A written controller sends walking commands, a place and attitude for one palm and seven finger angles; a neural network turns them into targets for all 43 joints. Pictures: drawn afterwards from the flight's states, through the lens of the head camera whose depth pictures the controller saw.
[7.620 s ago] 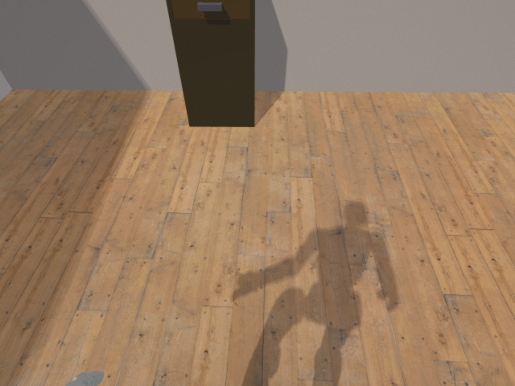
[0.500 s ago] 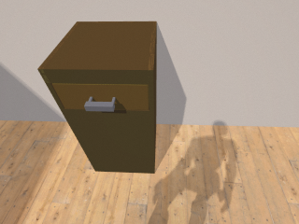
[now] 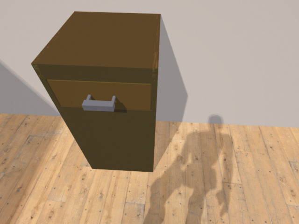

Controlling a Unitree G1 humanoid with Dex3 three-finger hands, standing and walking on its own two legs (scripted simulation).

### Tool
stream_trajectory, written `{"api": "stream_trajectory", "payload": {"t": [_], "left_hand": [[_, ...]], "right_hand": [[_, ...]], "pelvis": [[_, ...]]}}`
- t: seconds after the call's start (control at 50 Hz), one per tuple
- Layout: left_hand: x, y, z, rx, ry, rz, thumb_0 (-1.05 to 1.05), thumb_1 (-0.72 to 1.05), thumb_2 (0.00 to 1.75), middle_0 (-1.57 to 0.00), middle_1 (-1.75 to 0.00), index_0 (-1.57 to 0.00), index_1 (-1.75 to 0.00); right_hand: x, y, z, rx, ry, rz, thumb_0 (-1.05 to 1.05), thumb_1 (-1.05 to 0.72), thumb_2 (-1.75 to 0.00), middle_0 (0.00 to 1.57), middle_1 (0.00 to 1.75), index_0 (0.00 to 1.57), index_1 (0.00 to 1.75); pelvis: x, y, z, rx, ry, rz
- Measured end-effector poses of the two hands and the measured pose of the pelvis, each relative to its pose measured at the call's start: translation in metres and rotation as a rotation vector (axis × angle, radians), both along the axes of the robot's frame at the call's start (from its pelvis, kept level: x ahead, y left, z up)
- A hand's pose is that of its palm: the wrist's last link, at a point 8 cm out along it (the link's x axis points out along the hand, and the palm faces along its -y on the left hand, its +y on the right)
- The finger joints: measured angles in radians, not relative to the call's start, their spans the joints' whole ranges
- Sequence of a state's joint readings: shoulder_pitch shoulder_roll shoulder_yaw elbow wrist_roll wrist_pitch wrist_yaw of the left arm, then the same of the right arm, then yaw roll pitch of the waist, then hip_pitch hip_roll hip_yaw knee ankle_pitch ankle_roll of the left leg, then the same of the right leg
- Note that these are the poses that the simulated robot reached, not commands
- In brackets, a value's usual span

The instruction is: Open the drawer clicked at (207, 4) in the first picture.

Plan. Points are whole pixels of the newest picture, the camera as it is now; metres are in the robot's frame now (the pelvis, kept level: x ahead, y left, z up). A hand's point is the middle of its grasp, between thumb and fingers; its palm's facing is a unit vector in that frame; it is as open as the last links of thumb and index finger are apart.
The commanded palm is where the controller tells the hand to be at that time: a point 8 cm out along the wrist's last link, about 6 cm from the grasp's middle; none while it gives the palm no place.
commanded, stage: come to a stop and stand still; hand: left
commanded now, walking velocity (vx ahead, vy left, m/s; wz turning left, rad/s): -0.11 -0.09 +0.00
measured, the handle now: (100, 101) +0.53 +0.23 -0.03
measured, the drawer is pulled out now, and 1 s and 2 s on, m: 0.00 0.00 0.00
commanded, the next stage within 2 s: look again from close up in 0.96 s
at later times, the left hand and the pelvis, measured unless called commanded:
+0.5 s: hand out of the picture +0.03 +0.18 -0.17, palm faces +0.02 -0.98 -0.22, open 7.3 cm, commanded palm none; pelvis -0.02 +0.00 +0.00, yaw +1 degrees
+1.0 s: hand out of the picture -0.09 +0.17 -0.16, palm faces +0.04 -0.98 -0.18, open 7.4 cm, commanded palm none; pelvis -0.05 +0.00 +0.01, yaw +0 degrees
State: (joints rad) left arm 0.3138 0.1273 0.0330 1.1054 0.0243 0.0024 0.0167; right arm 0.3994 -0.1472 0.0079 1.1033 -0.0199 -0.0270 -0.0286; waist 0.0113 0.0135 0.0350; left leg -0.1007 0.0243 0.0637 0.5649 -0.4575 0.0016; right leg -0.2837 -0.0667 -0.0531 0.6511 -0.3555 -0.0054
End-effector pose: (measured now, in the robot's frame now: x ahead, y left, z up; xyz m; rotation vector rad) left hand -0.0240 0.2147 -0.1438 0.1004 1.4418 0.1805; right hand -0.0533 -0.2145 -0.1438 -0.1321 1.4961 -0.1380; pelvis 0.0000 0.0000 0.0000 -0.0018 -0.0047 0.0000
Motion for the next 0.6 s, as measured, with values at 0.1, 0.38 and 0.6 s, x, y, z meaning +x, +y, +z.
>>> {"api": "stream_trajectory", "payload": {"t": [0.1,0.38,0.6], "left_hand": [[0.027,0.005,0.003,0.022,-0.031,-0.017,0.01,0.91,0.90,-0.20,-0.30,-0.19,-0.30],[0.062,0.009,0.015,0.070,-0.125,-0.059,0.00,0.91,0.90,-0.20,-0.30,-0.19,-0.30],[0.020,0.018,0.005,0.027,-0.163,-0.071,0.00,0.92,0.90,-0.20,-0.30,-0.20,-0.30]], "right_hand": [[0.018,0.010,-0.003,0.011,-0.017,-0.031,0.00,-0.91,-0.90,0.20,0.30,0.19,0.30],[0.047,-0.008,0.000,-0.008,-0.092,-0.040,0.01,-0.93,-0.90,0.20,0.30,0.20,0.30],[0.062,-0.022,0.022,-0.077,-0.283,0.023,0.00,-0.92,-0.90,0.20,0.30,0.19,0.30]], "pelvis": [[0.010,0.001,0.002,-0.001,-0.006,-0.011],[-0.002,-0.006,0.007,0.005,0.014,-0.013],[-0.035,0.006,0.005,-0.013,-0.041,0.002]]}}
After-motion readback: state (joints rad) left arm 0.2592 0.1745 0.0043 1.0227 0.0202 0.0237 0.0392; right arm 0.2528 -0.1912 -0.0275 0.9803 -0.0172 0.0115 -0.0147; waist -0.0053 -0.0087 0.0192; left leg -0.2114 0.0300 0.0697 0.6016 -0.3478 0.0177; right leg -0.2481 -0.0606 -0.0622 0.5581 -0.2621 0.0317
